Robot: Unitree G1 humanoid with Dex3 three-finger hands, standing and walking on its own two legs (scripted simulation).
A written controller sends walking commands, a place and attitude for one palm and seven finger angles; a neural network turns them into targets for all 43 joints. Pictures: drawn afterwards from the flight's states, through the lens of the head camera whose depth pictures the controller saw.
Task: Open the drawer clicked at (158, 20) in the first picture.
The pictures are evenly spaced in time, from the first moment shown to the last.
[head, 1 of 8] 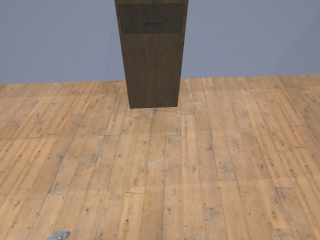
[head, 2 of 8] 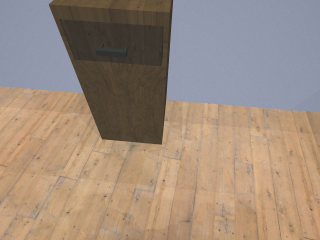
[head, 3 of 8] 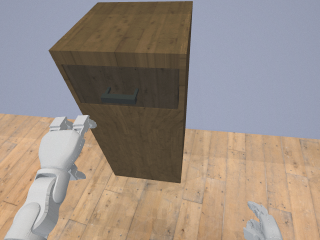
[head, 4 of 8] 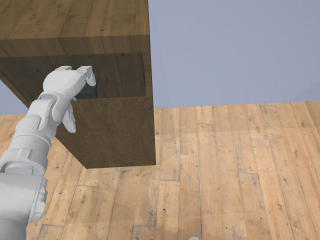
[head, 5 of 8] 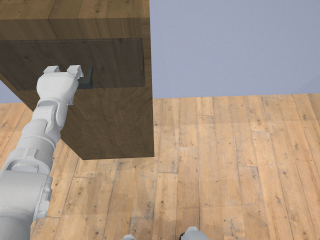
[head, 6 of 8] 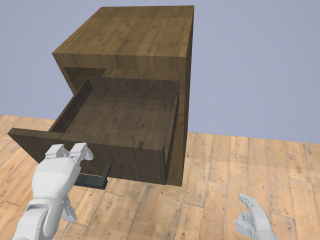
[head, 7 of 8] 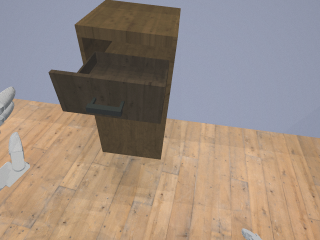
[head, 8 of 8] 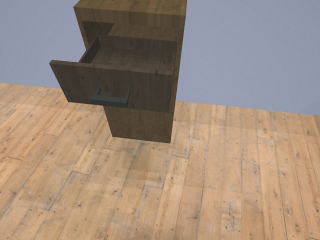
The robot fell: no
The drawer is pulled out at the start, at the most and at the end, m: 0.00 0.30 0.30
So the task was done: yes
